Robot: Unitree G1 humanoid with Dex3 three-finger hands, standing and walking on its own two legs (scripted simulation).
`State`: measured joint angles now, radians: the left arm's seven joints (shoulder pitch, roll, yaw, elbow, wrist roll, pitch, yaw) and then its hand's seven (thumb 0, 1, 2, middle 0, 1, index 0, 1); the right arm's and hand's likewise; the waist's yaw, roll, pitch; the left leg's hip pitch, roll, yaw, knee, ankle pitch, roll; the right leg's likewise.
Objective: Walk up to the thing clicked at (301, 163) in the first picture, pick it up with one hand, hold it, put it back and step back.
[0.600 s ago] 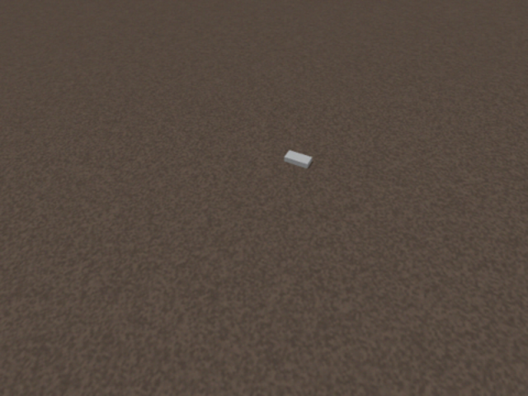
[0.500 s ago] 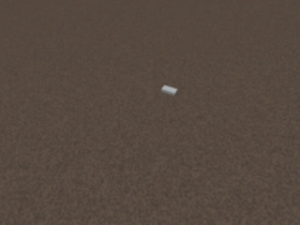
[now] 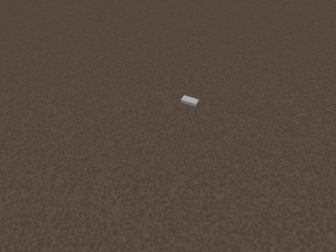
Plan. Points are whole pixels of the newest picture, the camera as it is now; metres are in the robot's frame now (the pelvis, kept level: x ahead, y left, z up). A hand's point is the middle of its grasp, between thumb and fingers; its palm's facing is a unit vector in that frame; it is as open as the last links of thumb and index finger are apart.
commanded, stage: stand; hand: left
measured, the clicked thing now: (189, 100) +1.44 -0.13 -0.77
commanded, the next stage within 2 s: walk up in 0.52 s
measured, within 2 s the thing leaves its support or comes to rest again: neither
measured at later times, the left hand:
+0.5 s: hand out of the picture +0.07 +0.25 -0.15, palm faces -0.02 -0.94 -0.34, open 7.4 cm
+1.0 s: hand (108, 238) +0.20 +0.20 -0.14, palm faces -0.18 -0.90 -0.41, open 7.4 cm
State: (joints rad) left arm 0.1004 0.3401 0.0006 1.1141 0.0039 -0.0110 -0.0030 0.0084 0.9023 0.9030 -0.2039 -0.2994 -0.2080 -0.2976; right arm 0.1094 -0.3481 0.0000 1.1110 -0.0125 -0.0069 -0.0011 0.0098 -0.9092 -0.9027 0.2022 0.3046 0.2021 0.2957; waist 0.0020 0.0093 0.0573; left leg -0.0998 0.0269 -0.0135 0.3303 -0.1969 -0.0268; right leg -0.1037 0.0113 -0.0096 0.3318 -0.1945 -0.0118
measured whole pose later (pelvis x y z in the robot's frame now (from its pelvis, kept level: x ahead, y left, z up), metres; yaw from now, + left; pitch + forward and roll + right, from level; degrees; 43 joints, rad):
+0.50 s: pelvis +0.00 +0.00 +0.00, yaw +0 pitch -2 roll +0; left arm 0.12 0.35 0.00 1.11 0.01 -0.01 0.00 0.01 0.90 0.90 -0.20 -0.30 -0.21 -0.30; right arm 0.12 -0.35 0.00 1.11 -0.01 -0.01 0.00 0.01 -0.91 -0.90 0.20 0.30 0.20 0.30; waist 0.01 0.01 0.05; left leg -0.09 0.03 -0.01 0.32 -0.19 -0.02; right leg -0.10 0.01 0.00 0.32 -0.19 -0.01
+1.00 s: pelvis +0.11 -0.07 -0.02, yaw -14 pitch -4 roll -2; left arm 0.34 0.39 0.07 0.91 0.01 -0.06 -0.06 0.01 0.90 0.90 -0.20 -0.30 -0.21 -0.30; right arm 0.19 -0.46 -0.08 0.92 -0.03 -0.02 0.07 0.02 -0.91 -0.90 0.20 0.30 0.20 0.30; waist 0.04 0.10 0.06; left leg -0.45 0.09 0.01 1.04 -0.37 0.01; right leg -0.22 0.02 -0.03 0.54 -0.27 -0.03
